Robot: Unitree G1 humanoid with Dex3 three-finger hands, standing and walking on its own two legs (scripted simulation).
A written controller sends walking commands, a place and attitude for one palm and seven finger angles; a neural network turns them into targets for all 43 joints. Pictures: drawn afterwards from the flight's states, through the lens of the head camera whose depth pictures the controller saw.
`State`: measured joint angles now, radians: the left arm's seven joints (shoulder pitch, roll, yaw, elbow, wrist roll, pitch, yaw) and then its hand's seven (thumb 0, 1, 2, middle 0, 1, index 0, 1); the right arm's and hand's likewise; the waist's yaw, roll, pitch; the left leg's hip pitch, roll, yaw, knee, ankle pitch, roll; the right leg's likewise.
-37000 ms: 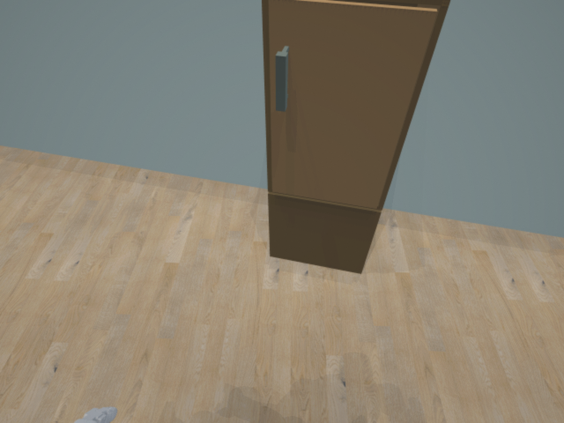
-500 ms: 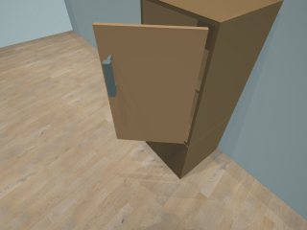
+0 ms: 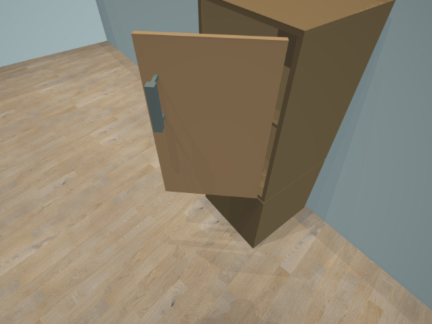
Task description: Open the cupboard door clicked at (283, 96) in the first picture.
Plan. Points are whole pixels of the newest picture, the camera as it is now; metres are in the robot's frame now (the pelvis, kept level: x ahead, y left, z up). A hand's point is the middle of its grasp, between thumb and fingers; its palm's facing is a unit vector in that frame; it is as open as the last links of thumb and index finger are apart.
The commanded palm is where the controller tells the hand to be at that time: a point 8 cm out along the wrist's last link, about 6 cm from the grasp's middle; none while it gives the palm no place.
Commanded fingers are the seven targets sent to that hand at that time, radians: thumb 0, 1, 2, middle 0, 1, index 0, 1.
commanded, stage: come to a stop and stand still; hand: left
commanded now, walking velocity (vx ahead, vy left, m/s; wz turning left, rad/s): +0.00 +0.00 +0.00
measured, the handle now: (157, 103) +0.62 +0.20 +0.08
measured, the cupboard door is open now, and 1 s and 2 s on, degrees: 47 47 47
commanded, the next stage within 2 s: look again from close up in 0.42 s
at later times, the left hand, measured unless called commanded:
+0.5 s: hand out of the picture +0.03 +0.15 -0.17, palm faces +0.02 -0.98 -0.19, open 7.3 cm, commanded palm none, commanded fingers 0.00 0.90 0.90 -0.20 -0.30 -0.20 -0.30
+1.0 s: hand out of the picture +0.03 +0.14 -0.17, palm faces +0.03 -0.99 -0.17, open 7.4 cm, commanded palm none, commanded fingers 0.00 0.90 0.90 -0.20 -0.30 -0.20 -0.30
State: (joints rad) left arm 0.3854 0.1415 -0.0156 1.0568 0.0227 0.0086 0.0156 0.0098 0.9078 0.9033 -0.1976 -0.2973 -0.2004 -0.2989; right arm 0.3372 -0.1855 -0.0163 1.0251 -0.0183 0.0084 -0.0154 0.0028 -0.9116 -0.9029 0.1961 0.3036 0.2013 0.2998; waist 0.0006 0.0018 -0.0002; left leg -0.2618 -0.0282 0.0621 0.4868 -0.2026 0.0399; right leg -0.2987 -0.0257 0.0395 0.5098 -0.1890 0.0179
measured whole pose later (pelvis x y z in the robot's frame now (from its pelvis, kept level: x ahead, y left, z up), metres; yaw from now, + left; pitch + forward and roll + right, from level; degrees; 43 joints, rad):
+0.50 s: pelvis +0.02 -0.02 +0.00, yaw +0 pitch -1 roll +0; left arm 0.30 0.15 -0.01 1.07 0.01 -0.01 0.03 0.01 0.92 0.90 -0.20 -0.30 -0.20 -0.30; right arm 0.32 -0.14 0.00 1.09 -0.01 -0.01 -0.02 0.00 -0.91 -0.90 0.20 0.30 0.20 0.30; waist -0.01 0.00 0.01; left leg -0.22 0.00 0.04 0.45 -0.20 0.01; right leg -0.25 0.01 0.02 0.46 -0.19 -0.01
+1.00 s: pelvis +0.03 -0.02 +0.01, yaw +0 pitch -2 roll +0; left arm 0.31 0.14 -0.01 1.09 0.01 -0.01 0.03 0.01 0.91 0.90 -0.20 -0.30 -0.20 -0.30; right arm 0.29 -0.14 0.00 1.11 -0.01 -0.02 -0.03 0.00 -0.91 -0.90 0.20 0.30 0.20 0.30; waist 0.00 -0.01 0.02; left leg -0.18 0.01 0.04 0.42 -0.21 0.00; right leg -0.21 0.01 0.02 0.43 -0.19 -0.01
